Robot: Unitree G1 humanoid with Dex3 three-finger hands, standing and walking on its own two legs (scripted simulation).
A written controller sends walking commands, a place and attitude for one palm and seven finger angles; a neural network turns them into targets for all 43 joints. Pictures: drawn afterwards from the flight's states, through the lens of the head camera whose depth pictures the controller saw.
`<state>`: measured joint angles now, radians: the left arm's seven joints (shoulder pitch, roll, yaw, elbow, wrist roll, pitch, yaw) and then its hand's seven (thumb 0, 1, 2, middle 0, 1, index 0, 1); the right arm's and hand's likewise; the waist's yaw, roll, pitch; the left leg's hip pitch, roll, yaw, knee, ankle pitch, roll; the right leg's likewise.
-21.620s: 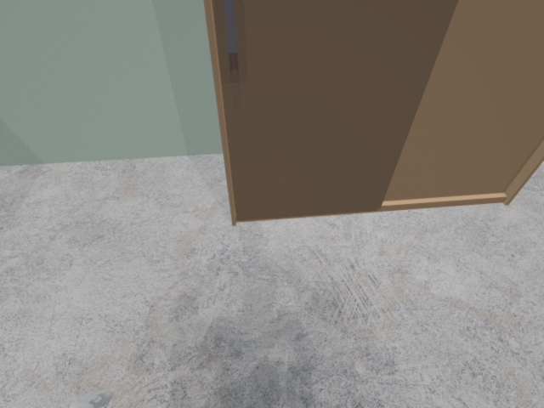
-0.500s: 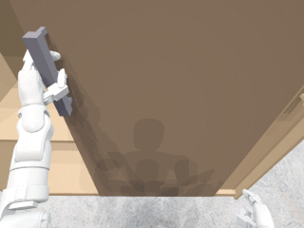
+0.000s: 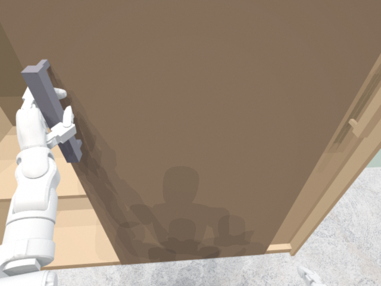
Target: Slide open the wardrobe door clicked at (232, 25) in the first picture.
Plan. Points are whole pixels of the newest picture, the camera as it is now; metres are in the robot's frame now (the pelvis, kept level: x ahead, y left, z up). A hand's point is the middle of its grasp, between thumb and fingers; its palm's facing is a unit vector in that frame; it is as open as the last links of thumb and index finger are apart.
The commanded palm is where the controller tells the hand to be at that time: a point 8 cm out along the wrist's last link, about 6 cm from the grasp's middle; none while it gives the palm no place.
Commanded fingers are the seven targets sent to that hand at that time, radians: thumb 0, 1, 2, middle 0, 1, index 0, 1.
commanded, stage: stop walking and hold the door there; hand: left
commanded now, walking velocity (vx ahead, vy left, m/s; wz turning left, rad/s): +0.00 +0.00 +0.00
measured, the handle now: (60, 114) +0.39 +0.30 +0.19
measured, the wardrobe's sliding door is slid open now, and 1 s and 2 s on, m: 0.53 0.51 0.51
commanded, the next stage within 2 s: loosen the grip on the handle in 1.32 s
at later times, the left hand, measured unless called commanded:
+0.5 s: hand (60, 127) +0.35 +0.28 +0.19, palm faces +0.30 -0.94 -0.18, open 6.5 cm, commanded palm +0.32 +0.33 +0.17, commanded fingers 0.00 0.90 0.90 -0.45 -1.40 -0.45 -1.40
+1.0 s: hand (51, 129) +0.35 +0.30 +0.19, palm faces +0.18 -0.98 -0.11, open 6.6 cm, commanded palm +0.32 +0.34 +0.17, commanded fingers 0.00 0.90 0.90 -0.45 -1.40 -0.45 -1.40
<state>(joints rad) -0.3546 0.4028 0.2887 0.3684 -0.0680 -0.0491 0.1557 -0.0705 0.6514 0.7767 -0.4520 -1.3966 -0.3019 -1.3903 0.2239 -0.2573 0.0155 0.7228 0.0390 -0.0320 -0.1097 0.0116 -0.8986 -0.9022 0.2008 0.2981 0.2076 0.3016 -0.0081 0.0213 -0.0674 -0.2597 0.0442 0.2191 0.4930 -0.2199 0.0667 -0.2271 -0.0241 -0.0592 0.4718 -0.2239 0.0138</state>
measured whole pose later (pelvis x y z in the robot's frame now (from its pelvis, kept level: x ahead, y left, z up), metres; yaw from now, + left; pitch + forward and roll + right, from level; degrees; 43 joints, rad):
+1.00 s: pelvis -0.06 +0.14 -0.01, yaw -5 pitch -1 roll -1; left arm -0.43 0.32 0.18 0.19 -0.07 -0.02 0.13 -0.07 0.63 0.73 -0.42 -1.39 -0.27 -1.36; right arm 0.17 -0.21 0.02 0.70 0.04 -0.03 -0.09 0.01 -0.90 -0.90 0.20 0.30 0.20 0.30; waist -0.01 0.00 0.05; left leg -0.28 0.10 0.07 0.57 -0.26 -0.04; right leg -0.21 -0.04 -0.06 0.53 -0.29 0.03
